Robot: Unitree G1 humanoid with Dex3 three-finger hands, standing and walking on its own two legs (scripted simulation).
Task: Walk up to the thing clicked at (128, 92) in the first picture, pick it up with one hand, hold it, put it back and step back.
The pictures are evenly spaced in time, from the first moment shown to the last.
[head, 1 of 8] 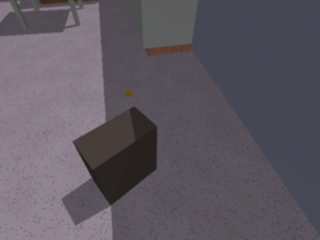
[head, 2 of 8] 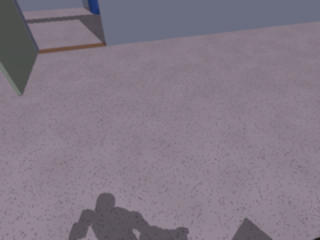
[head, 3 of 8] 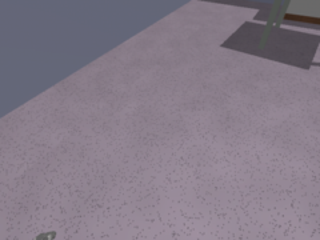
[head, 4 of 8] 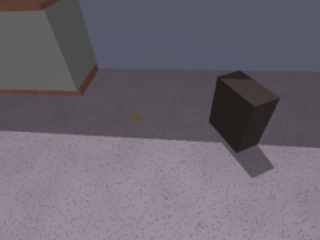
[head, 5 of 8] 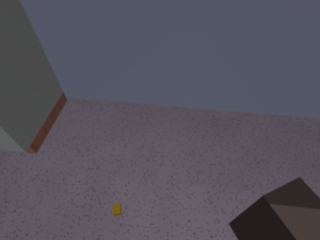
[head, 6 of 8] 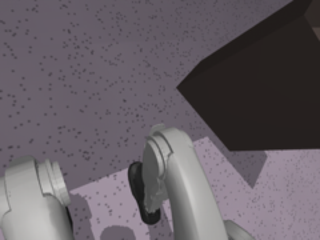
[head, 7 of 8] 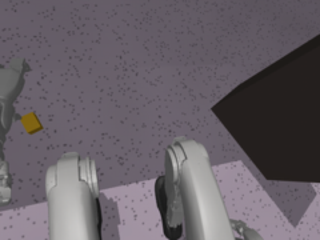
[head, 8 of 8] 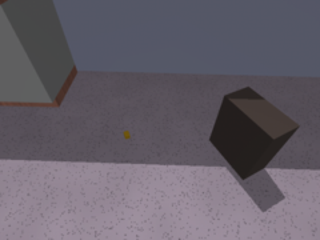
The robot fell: no
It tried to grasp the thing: yes
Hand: left
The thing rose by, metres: 0.69
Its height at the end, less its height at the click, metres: +0.00
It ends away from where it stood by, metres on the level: 0.01
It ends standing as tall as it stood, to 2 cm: yes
